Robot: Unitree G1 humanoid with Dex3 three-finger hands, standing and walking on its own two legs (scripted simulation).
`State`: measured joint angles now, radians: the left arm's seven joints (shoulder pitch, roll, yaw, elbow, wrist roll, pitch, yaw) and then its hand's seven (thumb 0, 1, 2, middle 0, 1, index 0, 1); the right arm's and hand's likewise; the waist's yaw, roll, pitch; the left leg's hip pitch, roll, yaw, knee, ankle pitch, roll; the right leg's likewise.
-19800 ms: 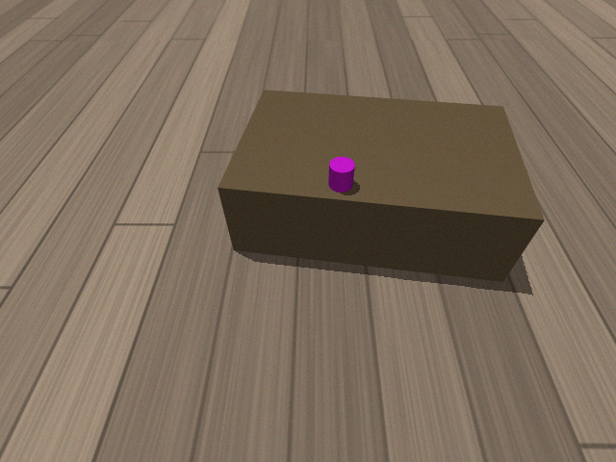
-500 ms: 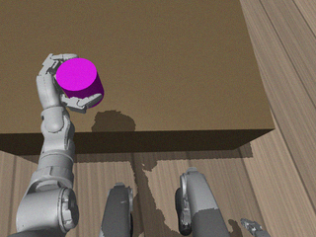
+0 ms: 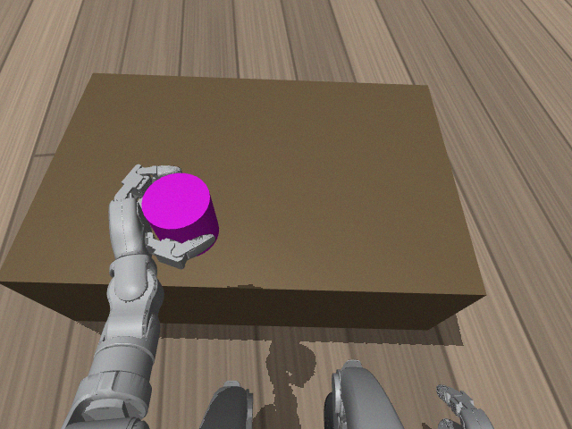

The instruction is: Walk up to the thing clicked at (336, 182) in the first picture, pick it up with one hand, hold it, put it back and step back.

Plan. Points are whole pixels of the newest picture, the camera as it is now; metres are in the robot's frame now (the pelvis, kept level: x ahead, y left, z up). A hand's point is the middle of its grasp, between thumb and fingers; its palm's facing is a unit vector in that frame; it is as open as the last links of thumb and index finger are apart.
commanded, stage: lift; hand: left
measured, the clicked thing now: (183, 216) +0.41 +0.15 +0.02
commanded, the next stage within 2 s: hold in 0.78 s
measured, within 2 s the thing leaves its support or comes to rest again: neither
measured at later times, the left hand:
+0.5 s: hand (167, 200) +0.39 +0.16 +0.09, palm faces +0.20 -0.98 -0.05, open 11.9 cm
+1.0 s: hand (163, 196) +0.38 +0.15 +0.11, palm faces +0.19 -0.98 -0.04, open 11.9 cm
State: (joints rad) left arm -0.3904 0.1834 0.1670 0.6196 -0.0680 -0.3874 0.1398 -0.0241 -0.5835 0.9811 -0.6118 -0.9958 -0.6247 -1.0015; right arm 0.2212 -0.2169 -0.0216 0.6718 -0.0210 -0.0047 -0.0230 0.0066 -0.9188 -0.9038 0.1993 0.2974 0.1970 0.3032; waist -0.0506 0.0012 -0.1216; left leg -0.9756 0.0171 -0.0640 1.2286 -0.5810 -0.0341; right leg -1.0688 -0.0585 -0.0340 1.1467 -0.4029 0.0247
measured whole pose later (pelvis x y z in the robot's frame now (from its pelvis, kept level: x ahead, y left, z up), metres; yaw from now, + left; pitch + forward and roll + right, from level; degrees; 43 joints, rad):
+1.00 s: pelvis +0.03 +0.00 +0.06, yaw -1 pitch +8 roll -1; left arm -0.19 0.15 0.12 0.44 -0.10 -0.32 0.10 -0.03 -0.61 1.01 -0.61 -1.01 -0.63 -1.02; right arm 0.23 -0.21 -0.02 0.66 -0.01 0.00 -0.04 0.01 -0.91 -0.90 0.20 0.30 0.20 0.30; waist -0.02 0.01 -0.05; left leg -0.53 0.04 -0.04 0.87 -0.49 -0.04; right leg -0.63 -0.04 -0.03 0.83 -0.33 0.02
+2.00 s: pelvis +0.02 +0.00 +0.07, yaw +0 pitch +6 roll -1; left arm -0.12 0.15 0.13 0.39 -0.12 -0.32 0.05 -0.02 -0.61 1.01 -0.61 -1.02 -0.62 -1.02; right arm 0.22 -0.20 -0.02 0.66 0.00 -0.03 -0.03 0.01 -0.92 -0.90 0.20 0.30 0.20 0.30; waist -0.01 0.01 -0.02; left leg -0.47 0.03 -0.04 0.83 -0.46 -0.03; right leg -0.57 -0.04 -0.03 0.78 -0.31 0.02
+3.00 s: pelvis +0.03 +0.00 +0.07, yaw +0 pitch +6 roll -1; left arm -0.10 0.15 0.13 0.38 -0.12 -0.33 0.05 -0.02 -0.61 1.01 -0.61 -1.02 -0.62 -1.02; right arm 0.22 -0.21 -0.02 0.67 0.00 -0.03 -0.03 0.01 -0.92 -0.91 0.20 0.30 0.20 0.30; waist -0.01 0.01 -0.03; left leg -0.47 0.03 -0.04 0.83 -0.46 -0.03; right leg -0.57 -0.04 -0.03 0.78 -0.31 0.02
